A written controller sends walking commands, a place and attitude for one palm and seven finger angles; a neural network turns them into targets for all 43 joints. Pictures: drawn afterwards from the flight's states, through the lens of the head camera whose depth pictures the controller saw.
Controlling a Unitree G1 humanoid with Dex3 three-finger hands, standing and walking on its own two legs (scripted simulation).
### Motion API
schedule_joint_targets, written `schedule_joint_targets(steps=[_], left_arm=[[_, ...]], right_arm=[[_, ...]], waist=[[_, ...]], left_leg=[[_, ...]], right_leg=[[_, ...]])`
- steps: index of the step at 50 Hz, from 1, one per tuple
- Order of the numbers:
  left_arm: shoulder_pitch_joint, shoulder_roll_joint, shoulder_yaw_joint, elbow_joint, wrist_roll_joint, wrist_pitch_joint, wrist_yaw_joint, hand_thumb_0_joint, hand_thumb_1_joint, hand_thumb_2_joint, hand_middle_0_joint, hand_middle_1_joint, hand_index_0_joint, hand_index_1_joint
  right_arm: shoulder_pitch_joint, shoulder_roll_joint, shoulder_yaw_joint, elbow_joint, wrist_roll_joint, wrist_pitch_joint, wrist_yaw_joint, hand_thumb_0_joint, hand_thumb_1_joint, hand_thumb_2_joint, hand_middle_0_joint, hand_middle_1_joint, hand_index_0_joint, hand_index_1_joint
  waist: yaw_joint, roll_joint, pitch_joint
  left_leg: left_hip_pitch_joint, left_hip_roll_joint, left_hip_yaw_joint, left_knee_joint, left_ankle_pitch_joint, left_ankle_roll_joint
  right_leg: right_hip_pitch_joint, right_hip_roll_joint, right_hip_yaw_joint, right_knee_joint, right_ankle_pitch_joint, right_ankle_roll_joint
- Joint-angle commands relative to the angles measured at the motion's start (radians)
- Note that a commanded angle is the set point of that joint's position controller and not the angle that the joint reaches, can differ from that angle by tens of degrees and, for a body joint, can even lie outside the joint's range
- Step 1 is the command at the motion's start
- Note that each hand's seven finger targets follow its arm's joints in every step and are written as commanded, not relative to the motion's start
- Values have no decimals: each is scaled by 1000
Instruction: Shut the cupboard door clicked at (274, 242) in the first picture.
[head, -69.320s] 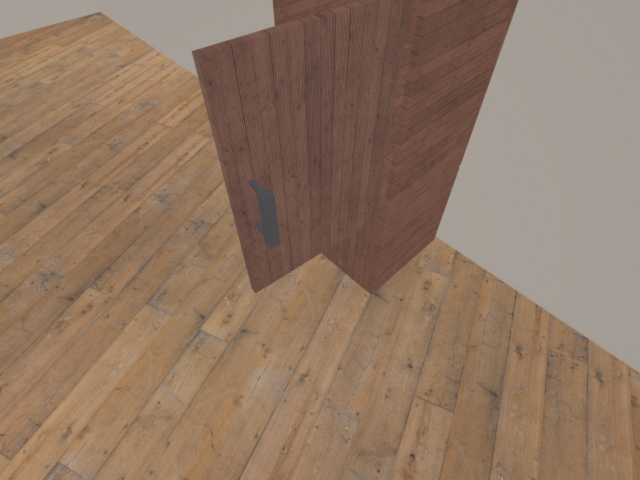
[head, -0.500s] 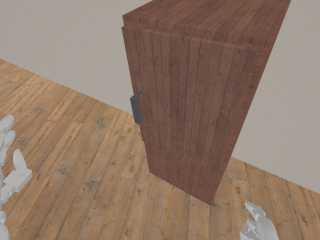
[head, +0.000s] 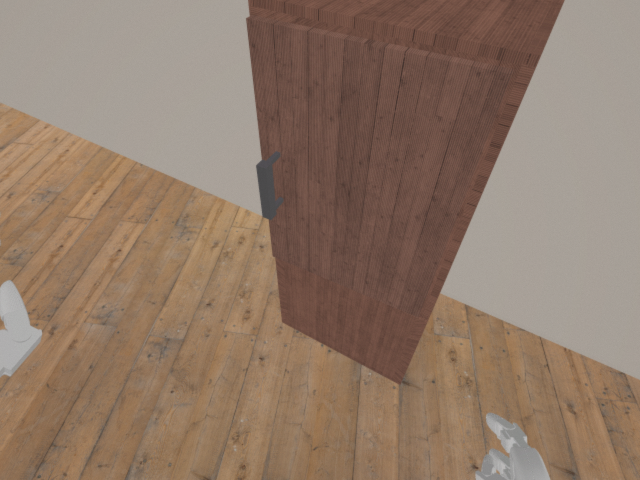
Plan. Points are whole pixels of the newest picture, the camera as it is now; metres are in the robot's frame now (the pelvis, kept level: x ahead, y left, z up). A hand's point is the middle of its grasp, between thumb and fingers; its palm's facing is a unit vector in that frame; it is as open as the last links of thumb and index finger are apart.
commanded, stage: step back with the hand held close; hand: left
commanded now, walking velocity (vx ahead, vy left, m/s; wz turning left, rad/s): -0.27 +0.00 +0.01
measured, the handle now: (272, 185) +0.68 +0.14 -0.05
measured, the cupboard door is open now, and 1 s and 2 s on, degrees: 3 3 3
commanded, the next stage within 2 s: stop stepping back and stand still in 1.18 s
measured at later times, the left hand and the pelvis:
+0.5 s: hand (17, 370) +0.17 +0.26 +0.18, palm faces +0.45 -0.76 -0.46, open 7.4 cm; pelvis -0.03 +0.00 +0.00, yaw +2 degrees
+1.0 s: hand out of the picture +0.11 +0.26 +0.18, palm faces +0.36 -0.78 -0.51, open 7.4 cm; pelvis -0.09 +0.01 +0.01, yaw +1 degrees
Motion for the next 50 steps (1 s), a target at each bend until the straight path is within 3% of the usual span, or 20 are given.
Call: schedule_joint_targets(steps=[1, 4, 7, 11, 14, 19, 22, 25, 27, 28, 31, 33, 36, 39, 42, 44, 45, 47, 49, 50], left_arm=[[-70, 208, 124, -229, -9, -76, 28, 0, 900, 900, -200, -300, -200, -300], [-71, 228, 149, -236, -4, -86, 35, 0, 900, 900, -200, -300, -200, -300], [-65, 207, 152, -242, 4, -95, 35, 0, 900, 900, -200, -300, -200, -300], [-49, 205, 160, -241, 3, -101, 18, 0, 900, 900, -200, -300, -200, -300], [-69, 199, 147, -245, 1, -99, 8, 0, 900, 900, -200, -300, -200, -300], [-54, 246, 176, -262, -3, -104, 18, 0, 900, 900, -200, -300, -200, -300], [-11, 249, 175, -268, -11, -105, 31, 0, 900, 900, -200, -300, -200, -300], [7, 251, 193, -289, -11, -117, 40, 0, 900, 900, -200, -300, -200, -300], [-11, 218, 194, -276, 1, -126, 35, 0, 900, 900, -200, -300, -200, -300], [-30, 215, 198, -268, 6, -127, 28, 0, 900, 900, -200, -300, -200, -300], [-23, 188, 168, -238, 5, -126, 6, 0, 900, 900, -200, -300, -200, -300], [-27, 164, 124, -231, -9, -134, -5, 0, 900, 900, -200, -300, -200, -300], [-107, 197, 87, -270, -16, -141, -1, 0, 900, 900, -200, -300, -200, -300], [-69, 247, 114, -281, -22, -121, 11, 0, 900, 900, -200, -300, -200, -300], [15, 297, 168, -292, -34, -117, 12, 0, 900, 900, -200, -300, -200, -300], [55, 327, 210, -281, -32, -106, 18, 0, 900, 900, -200, -300, -200, -300], [81, 308, 205, -252, -27, -98, 18, 0, 900, 900, -200, -300, -200, -300], [68, 285, 188, -228, -26, -91, 17, 0, 900, 900, -200, -300, -200, -300], [29, 277, 169, -247, -31, -104, 9, 0, 900, 900, -200, -300, -200, -300], [57, 276, 186, -218, -36, -108, 2, 0, 900, 900, -200, -300, -200, -300]], right_arm=[[-93, -125, -49, -145, -1, -67, -10, 0, -900, -900, 200, 300, 200, 300], [-99, -140, -51, -143, -4, -78, -18, 0, -900, -900, 200, 300, 200, 300], [-100, -141, -52, -145, -2, -92, -22, 0, -900, -900, 200, 300, 200, 300], [-90, -136, -59, -137, -11, -101, -18, 0, -900, -900, 200, 300, 200, 300], [-89, -136, -63, -130, -10, -96, -10, 0, -900, -900, 200, 300, 200, 300], [-90, -120, -67, -124, -13, -74, 4, 0, -900, -900, 200, 300, 200, 300], [-96, -101, -60, -122, -9, -55, 13, 0, -900, -900, 200, 300, 200, 300], [-99, -119, -61, -130, -8, -57, -1, 0, -900, -900, 200, 300, 200, 300], [-114, -142, -66, -138, -2, -78, -15, 0, -900, -900, 200, 300, 200, 300], [-120, -141, -73, -137, -6, -90, -21, 0, -900, -900, 200, 300, 200, 300], [-107, -133, -81, -114, -17, -116, -16, 0, -900, -900, 200, 300, 200, 300], [-94, -124, -69, -81, -24, -135, -8, 0, -900, -900, 200, 300, 200, 300], [-117, -106, -62, -52, -23, -139, -10, 0, -900, -900, 200, 300, 200, 300], [-115, -85, -70, -64, -13, -109, -12, 0, -900, -900, 200, 300, 200, 300], [-147, -66, -59, -105, -7, -70, -11, 0, -900, -900, 200, 300, 200, 300], [-160, -70, -61, -111, -13, -45, -9, 0, -900, -900, 200, 300, 200, 300], [-159, -58, -53, -112, -16, -32, -9, 0, -900, -900, 200, 300, 200, 300], [-145, -72, -46, -115, -14, -20, -12, 0, -900, -900, 200, 300, 200, 300], [-147, -115, -61, -129, -2, -34, -25, 0, -900, -900, 200, 300, 200, 300], [-150, -122, -62, -135, -7, -48, -28, 0, -900, -900, 200, 300, 200, 300]], waist=[[-11, -38, -57], [-8, 60, -52], [0, 161, -67], [0, 116, -86], [-5, 61, -96], [-9, -69, -103], [-17, -116, -133], [-26, 42, -116], [-15, 217, -110], [-6, 262, -102], [7, 154, -72], [0, 141, -67], [-9, 82, -207], [-16, -17, -312], [-13, -107, -246], [-7, -109, -181], [-9, -132, -138], [-21, -96, -94], [-14, 106, -90], [-4, 234, -144]], left_leg=[[-201, 54, -94, -174, -204, 22], [-270, 96, -134, -281, -260, 41], [-433, 181, -215, -385, -255, 79], [-420, 164, -179, -294, -70, 63], [-398, 132, -146, -235, -104, 47], [-280, 42, -91, -71, -212, 10], [-142, 31, -84, -42, -127, -3], [-202, 98, -156, -234, -196, 33], [-501, 244, -289, -445, -415, 100], [-567, 303, -324, -480, -427, 121], [-432, 275, -273, -366, -169, 107], [-264, 238, -237, -292, 44, 82], [35, 168, -114, -152, 474, 4], [127, 97, -21, -80, 423, -38], [47, 37, -9, 3, 133, -54], [-2, 12, -48, 111, -8, -62], [-32, 20, -67, 97, -3, -60], [-13, 37, -72, -100, 99, -47], [3, 142, -166, -332, 398, -13], [-91, 249, -263, -431, 324, 27]], right_leg=[[159, -87, 187, -174, -233, -68], [223, -26, 121, -91, -194, -39], [411, 50, 54, 129, 59, -11], [427, 37, 94, 152, 251, -21], [386, 3, 152, 123, 269, -38], [178, -126, 327, -133, -68, -102], [65, -158, 289, -207, -180, -114], [110, -35, 148, -88, -169, -53], [385, 90, 56, 214, -48, -5], [444, 119, 41, 307, -11, 6], [353, 119, 60, 223, -87, -7], [266, 99, 66, 54, 13, -17], [181, -4, 173, -56, 400, -41], [169, -71, 222, -87, 522, -38], [113, -156, 295, -194, 363, -91], [32, -213, 332, -260, 224, -152], [35, -208, 306, -250, 234, -159], [38, -133, 226, -202, 206, -114], [107, 63, 84, -64, 138, -24], [234, 128, 31, 102, 3, -4]])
